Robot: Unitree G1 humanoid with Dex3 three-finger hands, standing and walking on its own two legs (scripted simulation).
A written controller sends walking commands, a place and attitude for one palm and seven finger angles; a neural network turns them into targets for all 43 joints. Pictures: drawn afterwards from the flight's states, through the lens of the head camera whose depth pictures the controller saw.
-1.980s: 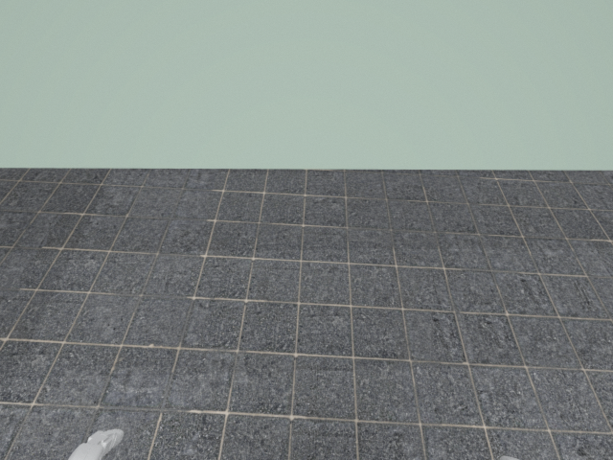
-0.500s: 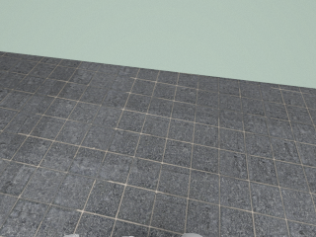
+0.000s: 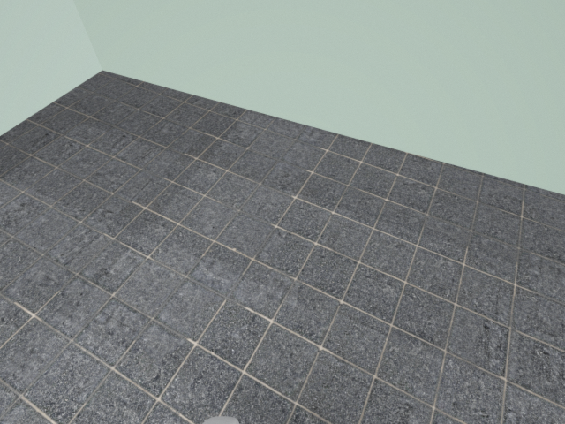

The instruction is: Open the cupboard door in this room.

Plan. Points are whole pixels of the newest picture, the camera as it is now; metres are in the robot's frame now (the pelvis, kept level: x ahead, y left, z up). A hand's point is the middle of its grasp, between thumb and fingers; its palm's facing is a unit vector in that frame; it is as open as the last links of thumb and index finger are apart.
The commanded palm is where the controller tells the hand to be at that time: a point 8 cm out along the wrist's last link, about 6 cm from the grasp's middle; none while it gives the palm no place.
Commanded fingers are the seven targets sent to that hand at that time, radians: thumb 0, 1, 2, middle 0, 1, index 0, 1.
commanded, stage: turn or walk to find it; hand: left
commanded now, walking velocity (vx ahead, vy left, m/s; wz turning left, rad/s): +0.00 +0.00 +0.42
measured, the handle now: out of the picture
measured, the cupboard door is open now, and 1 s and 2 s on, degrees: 0 0 0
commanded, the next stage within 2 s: none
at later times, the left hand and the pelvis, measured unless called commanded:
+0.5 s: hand out of the picture +0.05 +0.25 -0.16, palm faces +0.20 -0.95 -0.25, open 7.4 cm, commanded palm none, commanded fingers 0.00 0.90 0.90 -0.20 -0.30 -0.20 -0.30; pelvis -0.02 +0.03 +0.00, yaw +10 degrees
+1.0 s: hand out of the picture -0.11 +0.22 -0.19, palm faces +0.44 -0.87 -0.21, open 7.4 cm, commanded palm none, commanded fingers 0.00 0.90 0.90 -0.20 -0.30 -0.20 -0.30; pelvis -0.06 +0.03 -0.01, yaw +25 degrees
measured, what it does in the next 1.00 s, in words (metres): steps on the spot, turning left: left foot, then right foot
